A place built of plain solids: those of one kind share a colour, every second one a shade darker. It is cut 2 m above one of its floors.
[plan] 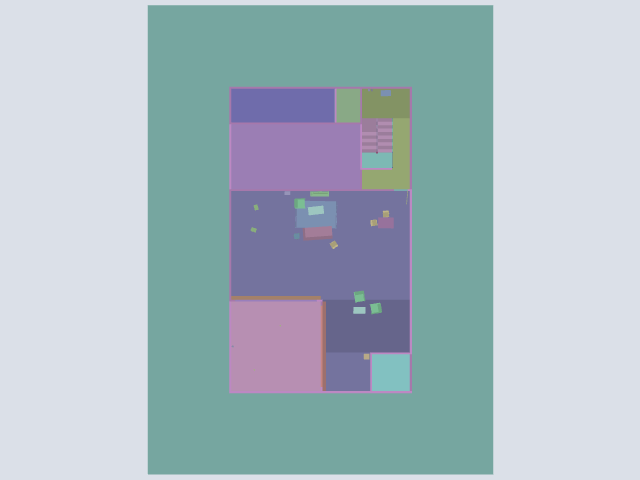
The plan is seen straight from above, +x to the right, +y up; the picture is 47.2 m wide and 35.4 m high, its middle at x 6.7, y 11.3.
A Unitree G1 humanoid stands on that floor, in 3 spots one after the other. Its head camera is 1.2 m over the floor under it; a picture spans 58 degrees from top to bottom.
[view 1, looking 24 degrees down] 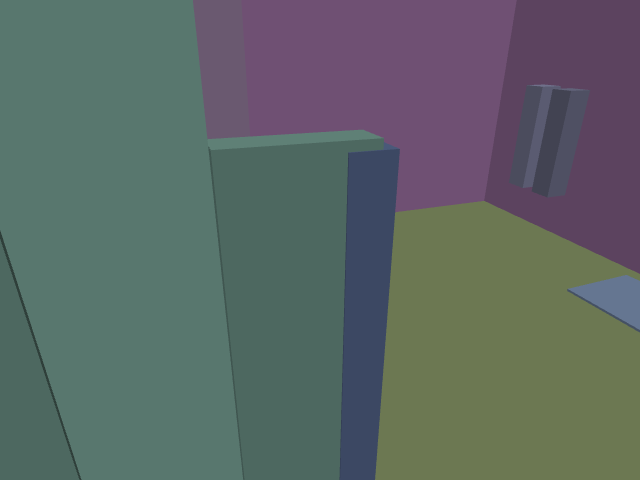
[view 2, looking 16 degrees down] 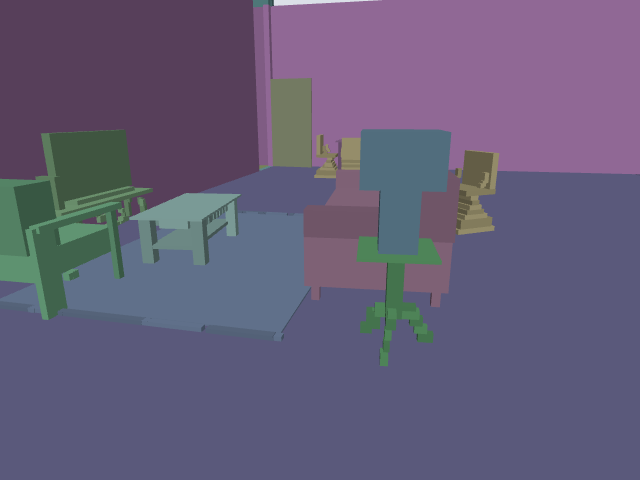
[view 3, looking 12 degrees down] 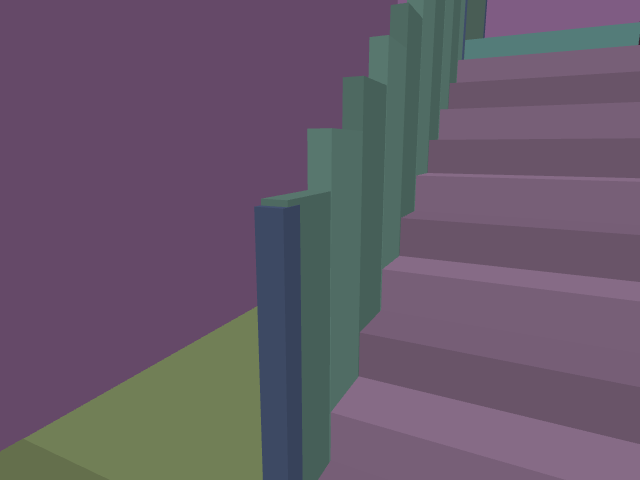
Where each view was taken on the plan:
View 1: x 12.66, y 19.98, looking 161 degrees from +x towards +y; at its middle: stair_pan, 0.67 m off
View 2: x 2.83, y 11.53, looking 12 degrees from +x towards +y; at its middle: sofa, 2.76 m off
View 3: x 11.48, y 21.18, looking -64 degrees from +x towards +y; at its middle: stair_pan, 1.23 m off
